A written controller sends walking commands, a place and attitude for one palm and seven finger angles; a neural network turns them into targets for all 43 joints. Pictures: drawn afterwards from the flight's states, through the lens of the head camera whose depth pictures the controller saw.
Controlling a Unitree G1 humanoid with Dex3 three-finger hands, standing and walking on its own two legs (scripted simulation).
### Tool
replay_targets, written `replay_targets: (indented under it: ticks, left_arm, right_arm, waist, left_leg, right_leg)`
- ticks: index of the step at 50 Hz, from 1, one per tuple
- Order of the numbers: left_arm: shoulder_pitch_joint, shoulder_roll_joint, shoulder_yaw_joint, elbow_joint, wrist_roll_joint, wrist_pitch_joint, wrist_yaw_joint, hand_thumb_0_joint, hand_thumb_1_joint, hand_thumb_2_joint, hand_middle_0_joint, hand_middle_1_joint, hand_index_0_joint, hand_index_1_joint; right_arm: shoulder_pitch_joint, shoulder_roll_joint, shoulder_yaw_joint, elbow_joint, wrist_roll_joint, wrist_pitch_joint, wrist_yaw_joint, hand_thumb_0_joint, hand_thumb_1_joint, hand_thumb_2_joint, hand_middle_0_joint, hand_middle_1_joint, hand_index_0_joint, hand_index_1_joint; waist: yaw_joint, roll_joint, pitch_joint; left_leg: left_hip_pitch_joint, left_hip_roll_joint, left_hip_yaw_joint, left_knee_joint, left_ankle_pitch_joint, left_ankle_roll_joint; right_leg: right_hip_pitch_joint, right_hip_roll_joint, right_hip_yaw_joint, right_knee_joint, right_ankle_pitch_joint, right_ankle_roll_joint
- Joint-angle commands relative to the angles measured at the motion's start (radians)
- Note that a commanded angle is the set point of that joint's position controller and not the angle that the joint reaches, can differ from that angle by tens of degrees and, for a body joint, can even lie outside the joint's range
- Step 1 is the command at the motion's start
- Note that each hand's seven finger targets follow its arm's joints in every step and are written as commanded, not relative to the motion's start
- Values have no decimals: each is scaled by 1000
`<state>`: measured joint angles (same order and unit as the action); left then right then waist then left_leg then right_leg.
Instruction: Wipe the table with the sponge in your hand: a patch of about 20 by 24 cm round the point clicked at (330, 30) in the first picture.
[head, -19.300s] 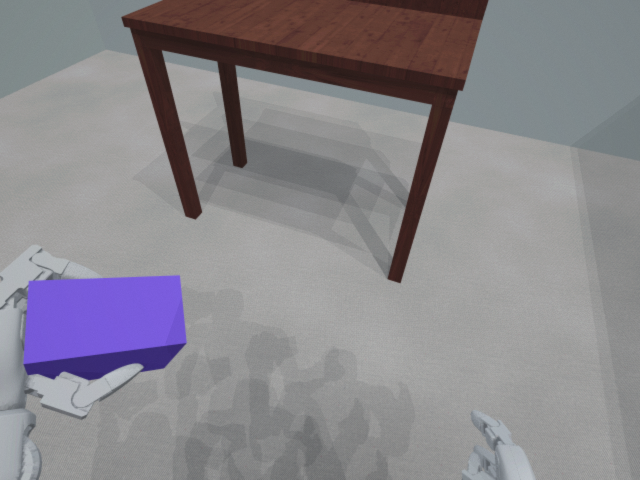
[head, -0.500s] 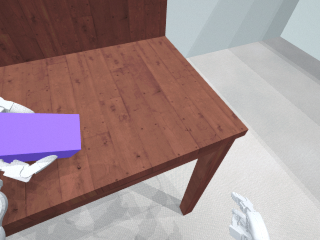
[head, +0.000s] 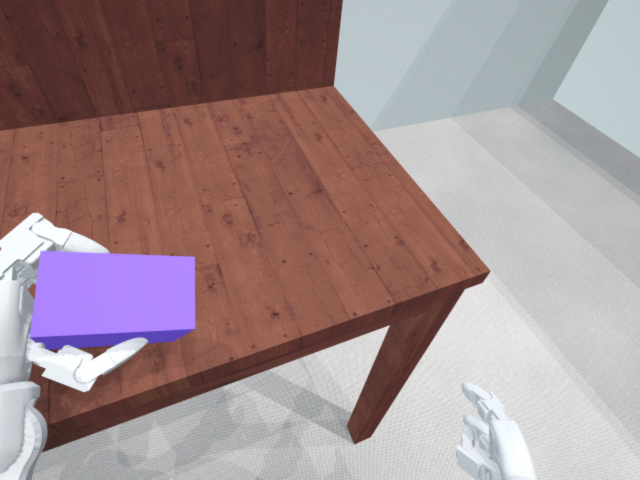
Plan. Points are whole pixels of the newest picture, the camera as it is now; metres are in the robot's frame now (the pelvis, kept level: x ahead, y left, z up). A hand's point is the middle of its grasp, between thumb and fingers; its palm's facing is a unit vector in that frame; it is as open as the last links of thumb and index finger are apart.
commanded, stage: come to a stop and stand still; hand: left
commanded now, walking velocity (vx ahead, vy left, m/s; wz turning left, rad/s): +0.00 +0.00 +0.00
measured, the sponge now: (140, 303) +0.24 +0.21 +0.15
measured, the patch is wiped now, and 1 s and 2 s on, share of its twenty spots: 0.00 0.00 0.00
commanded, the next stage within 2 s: look again from close up in 0.20 s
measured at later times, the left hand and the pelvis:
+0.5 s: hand (82, 300) +0.22 +0.25 +0.17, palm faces +0.39 -0.86 -0.34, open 10.7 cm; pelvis +0.00 +0.00 +0.00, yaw +0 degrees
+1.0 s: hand (93, 298) +0.22 +0.23 +0.17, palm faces +0.31 -0.77 -0.56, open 10.7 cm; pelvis +0.00 -0.01 -0.01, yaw +1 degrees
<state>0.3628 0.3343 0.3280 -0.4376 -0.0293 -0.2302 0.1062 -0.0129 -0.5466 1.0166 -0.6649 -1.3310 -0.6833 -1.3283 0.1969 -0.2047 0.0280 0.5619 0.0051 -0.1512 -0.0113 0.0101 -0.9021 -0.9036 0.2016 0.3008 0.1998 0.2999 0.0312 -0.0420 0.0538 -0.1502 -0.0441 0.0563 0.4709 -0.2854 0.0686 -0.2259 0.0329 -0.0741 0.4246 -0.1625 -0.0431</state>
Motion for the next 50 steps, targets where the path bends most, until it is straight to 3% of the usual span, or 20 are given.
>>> replay_targets:
  ticks: [1, 4, 17, 25, 26, 34, 35, 36, 37, 38, 39, 40, 41, 42, 43, 44, 45, 46, 49, 50]
  left_arm:
    - [-51, 168, 115, -207, -14, -59, 14, 0, 100, 1300, -1200, -1600, -1200, -1600]
    - [-39, 179, 120, -214, -16, -56, 11, 0, 100, 1300, -1200, -1600, -1200, -1600]
    - [-15, 180, 118, -246, -17, -44, 14, 0, 100, 1300, -1200, -1600, -1200, -1600]
    - [-11, 190, 131, -248, -14, -39, 18, 0, 100, 1300, -1200, -1600, -1200, -1600]
    - [-6, 167, 110, -235, -17, -39, 16, 0, 100, 1300, -1200, -1600, -1200, -1600]
    - [-25, 176, 110, -240, -14, -35, 19, 0, 100, 1300, -1200, -1600, -1200, -1600]
    - [-916, 935, 268, -561, -11, -173, 36, 0, 100, 1300, -1200, -1600, -1200, -1600]
    - [-572, 451, 342, 19, 77, 34, -17, 0, 100, 1300, -1200, -1600, -1200, -1600]
    - [-458, 348, 145, 25, 21, 53, -31, 0, 100, 1300, -1200, -1600, -1200, -1600]
    - [-381, 381, 215, -30, 13, 82, -34, 0, 100, 1300, -1200, -1600, -1200, -1600]
    - [-413, 259, 120, -76, -35, 118, -76, 0, 100, 1300, -1200, -1600, -1200, -1600]
    - [-318, 228, 122, 1, -79, 177, -105, 0, 100, 1300, -1200, -1600, -1200, -1600]
    - [-315, 231, 104, -89, -95, 197, -127, 0, 100, 1300, -1200, -1600, -1200, -1600]
    - [-250, 272, 113, -89, -80, 228, -144, 0, 100, 1300, -1200, -1600, -1200, -1600]
    - [-228, 257, 62, -154, -50, 248, -158, 0, 100, 1300, -1200, -1600, -1200, -1600]
    - [-196, 295, 75, -172, -3, 259, -156, 0, 100, 1300, -1200, -1600, -1200, -1600]
    - [-155, 268, 49, -192, 25, 271, -145, 0, 100, 1300, -1200, -1600, -1200, -1600]
    - [-172, 294, 68, -248, 47, 252, -129, 0, 100, 1300, -1200, -1600, -1200, -1600]
    - [-205, 416, 216, -268, 35, 211, -67, 0, 100, 1300, -1200, -1600, -1200, -1600]
    - [-283, 502, 299, -283, 32, 210, -35, 0, 100, 1300, -1200, -1600, -1200, -1600]
  right_arm:
    - [-74, -123, -51, -145, 0, -40, -9, 0, -900, -900, 200, 300, 200, 300]
    - [-68, -126, -57, -151, 2, -41, -10, 0, -900, -900, 200, 300, 200, 300]
    - [-69, -129, -63, -140, 4, -35, -13, 0, -900, -900, 200, 300, 200, 300]
    - [-83, -122, -60, -135, 9, -34, -15, 0, -900, -900, 200, 300, 200, 300]
    - [-71, -126, -60, -133, 4, -28, -16, 0, -900, -900, 200, 300, 200, 300]
    - [-69, -128, -67, -138, 5, -30, -17, 0, -900, -900, 200, 300, 200, 300]
    - [170, -198, 168, -280, 79, 18, -87, 0, -900, -900, 200, 300, 200, 300]
    - [-81, -113, -72, -99, -36, 0, -62, 0, -900, -900, 200, 300, 200, 300]
    - [-44, -158, -59, -98, -47, -26, -4, 0, -900, -900, 200, 300, 200, 300]
    - [-37, -204, -88, -80, -38, -18, 7, 0, -900, -900, 200, 300, 200, 300]
    - [-94, -180, -67, -112, -35, -29, 2, 0, -900, -900, 200, 300, 200, 300]
    - [-127, -177, -55, -101, -12, -29, 4, 0, -900, -900, 200, 300, 200, 300]
    - [-121, -187, -54, -100, -13, -29, 3, 0, -900, -900, 200, 300, 200, 300]
    - [-120, -198, -56, -104, -11, -24, 5, 0, -900, -900, 200, 300, 200, 300]
    - [-144, -197, -48, -130, -7, -15, 9, 0, -900, -900, 200, 300, 200, 300]
    - [-141, -196, -47, -137, -6, -3, 10, 0, -900, -900, 200, 300, 200, 300]
    - [-209, -177, -25, -161, 12, 6, 19, 0, -900, -900, 200, 300, 200, 300]
    - [-174, -181, -35, -158, -4, 15, 12, 0, -900, -900, 200, 300, 200, 300]
    - [-176, -182, -46, -163, -8, 33, -17, 0, -900, -900, 200, 300, 200, 300]
    - [-212, -184, -36, -160, 9, 42, -24, 0, -900, -900, 200, 300, 200, 300]
  waist:
    - [-5, 118, -117]
    - [-3, 72, -127]
    - [-4, 75, -147]
    - [-4, 94, -119]
    - [-7, 96, -121]
    - [-6, 74, -115]
    - [-104, 354, -123]
    - [71, 373, -270]
    - [9, 242, -154]
    - [56, 292, -289]
    - [58, 308, -311]
    - [69, 280, -291]
    - [82, 211, -299]
    - [77, 120, -278]
    - [68, 68, -264]
    - [58, 16, -240]
    - [66, 22, -199]
    - [49, 5, -197]
    - [47, -34, -215]
    - [52, -3, -222]
  left_leg:
    - [-153, 112, -135, -142, 123, -58]
    - [-149, 111, -130, -125, 140, -53]
    - [-108, 115, -134, -115, 235, -77]
    - [-118, 116, -130, -134, 172, -72]
    - [-134, 117, -137, -140, 170, -74]
    - [-149, 113, -135, -127, 123, -57]
    - [-405, 130, -248, -81, 104, -35]
    - [-74, 62, -115, -85, 305, -156]
    - [-80, 53, -136, -79, 506, -191]
    - [43, 82, -130, -35, 605, -188]
    - [86, 66, -108, -7, 640, -173]
    - [82, 72, -103, -5, 588, -168]
    - [52, 66, -95, -6, 562, -155]
    - [19, 66, -94, -7, 540, -133]
    - [-12, 59, -93, -7, 492, -112]
    - [-43, 60, -100, -11, 458, -98]
    - [-61, 56, -87, -12, 376, -85]
    - [-69, 55, -95, -21, 333, -81]
    - [-116, 47, -100, -13, 155, -56]
    - [-130, 41, -100, -19, 63, -49]
  right_leg:
    - [189, -84, 129, -22, 82, 8]
    - [206, -92, 141, -30, 118, 10]
    - [208, -85, 118, -6, 181, 9]
    - [183, -79, 122, -14, 136, 11]
    - [195, -82, 110, -11, 123, 11]
    - [207, -95, 138, -35, 123, 8]
    - [271, 3, 111, 140, -86, 79]
    - [84, 8, 56, 100, -25, -28]
    - [9, 5, -7, 78, 25, -32]
    - [-13, 15, 7, 120, 65, -27]
    - [-24, -8, 35, 106, 69, -28]
    - [-21, -10, 42, 108, 48, -31]
    - [23, -21, 23, 100, 103, -26]
    - [40, -16, 12, 97, 132, -18]
    - [39, -16, 10, 100, 134, -10]
    - [24, -9, 4, 105, 115, -2]
    - [7, -1, 18, 109, 69, -7]
    - [-2, -7, 9, 113, 62, -1]
    - [-14, -15, 34, 99, -33, 12]
    - [-21, -11, 60, 92, -104, 12]
